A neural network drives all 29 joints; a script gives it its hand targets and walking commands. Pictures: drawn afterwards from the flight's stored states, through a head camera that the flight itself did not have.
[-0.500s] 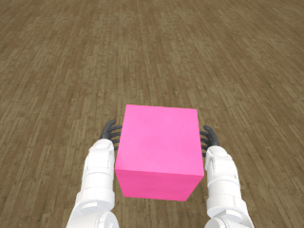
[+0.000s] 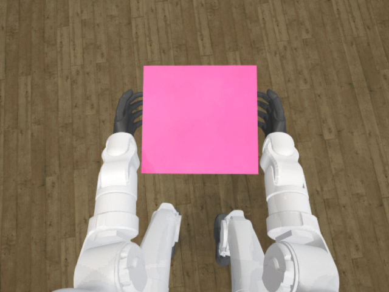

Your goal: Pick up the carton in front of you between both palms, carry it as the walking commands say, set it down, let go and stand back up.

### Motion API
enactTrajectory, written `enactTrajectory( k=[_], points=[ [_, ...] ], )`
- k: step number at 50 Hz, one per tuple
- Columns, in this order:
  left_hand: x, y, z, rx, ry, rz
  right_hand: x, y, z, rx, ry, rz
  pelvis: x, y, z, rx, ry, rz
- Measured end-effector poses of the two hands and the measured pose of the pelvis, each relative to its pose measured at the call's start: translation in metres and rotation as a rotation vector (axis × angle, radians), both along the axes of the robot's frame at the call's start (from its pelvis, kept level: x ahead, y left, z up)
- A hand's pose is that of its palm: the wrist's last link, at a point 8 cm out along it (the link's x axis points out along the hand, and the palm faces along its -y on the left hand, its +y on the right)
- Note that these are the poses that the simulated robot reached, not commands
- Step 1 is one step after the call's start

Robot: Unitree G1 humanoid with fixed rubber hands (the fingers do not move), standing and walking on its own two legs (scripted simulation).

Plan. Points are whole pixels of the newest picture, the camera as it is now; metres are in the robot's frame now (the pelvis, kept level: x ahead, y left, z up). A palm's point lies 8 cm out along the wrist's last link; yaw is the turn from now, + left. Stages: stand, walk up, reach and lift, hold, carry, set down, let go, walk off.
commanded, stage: set down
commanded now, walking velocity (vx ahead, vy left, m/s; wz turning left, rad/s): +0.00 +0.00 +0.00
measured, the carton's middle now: (199, 129) +0.43 +0.04 -0.16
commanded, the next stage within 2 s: none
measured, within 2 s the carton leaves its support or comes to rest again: rests again in 1.38 s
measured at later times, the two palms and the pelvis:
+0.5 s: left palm (135, 129) +0.43 +0.20 -0.21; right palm (249, 121) +0.48 -0.09 -0.22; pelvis -0.03 +0.00 -0.12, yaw +0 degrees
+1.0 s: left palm (142, 134) +0.45 +0.22 -0.36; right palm (233, 120) +0.52 -0.07 -0.37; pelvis -0.05 +0.00 -0.23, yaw +1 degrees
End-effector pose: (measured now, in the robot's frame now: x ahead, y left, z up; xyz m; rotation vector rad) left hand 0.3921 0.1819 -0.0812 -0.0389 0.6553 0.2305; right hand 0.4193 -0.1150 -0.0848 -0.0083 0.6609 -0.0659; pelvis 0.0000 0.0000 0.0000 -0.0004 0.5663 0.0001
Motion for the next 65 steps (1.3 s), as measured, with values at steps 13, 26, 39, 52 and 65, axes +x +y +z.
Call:
enactTrajectory(
  k=[13, 26, 39, 52, 65],
  points=[
    [0.028, -0.011, -0.052, -0.010, 0.043, 0.002, 0.024, -0.011, -0.057, -0.009, 0.045, 0.004, -0.016, 0.007, -0.057, 0.019, 0.129, -0.018],
    [0.035, 0.019, -0.139, 0.010, 0.053, 0.085, 0.060, 0.023, -0.146, -0.013, 0.052, 0.107, -0.035, 0.002, -0.127, 0.020, 0.209, -0.012],
    [0.048, 0.023, -0.217, 0.000, 0.066, 0.113, 0.084, 0.028, -0.218, -0.035, 0.064, 0.149, -0.044, 0.001, -0.186, 0.025, 0.235, -0.018],
    [0.059, 0.038, -0.292, 0.023, 0.082, 0.145, 0.109, 0.046, -0.297, -0.069, 0.068, 0.236, -0.049, 0.000, -0.233, 0.042, 0.194, -0.018],
    [0.066, 0.051, -0.349, -0.004, 0.126, 0.141, 0.125, 0.058, -0.359, -0.085, 0.113, 0.294, -0.047, 0.000, -0.267, 0.049, 0.132, -0.010]
  ],
)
